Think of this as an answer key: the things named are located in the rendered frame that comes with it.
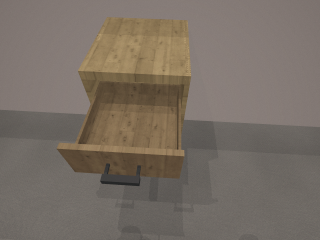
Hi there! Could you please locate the cabinet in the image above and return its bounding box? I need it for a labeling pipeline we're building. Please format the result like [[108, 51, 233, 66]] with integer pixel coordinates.
[[78, 17, 191, 136]]

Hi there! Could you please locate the handle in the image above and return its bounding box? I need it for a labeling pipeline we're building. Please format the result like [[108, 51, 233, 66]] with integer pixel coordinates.
[[100, 163, 141, 186]]

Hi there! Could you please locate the drawer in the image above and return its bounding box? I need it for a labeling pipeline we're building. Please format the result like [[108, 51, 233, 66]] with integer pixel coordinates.
[[56, 81, 185, 179]]

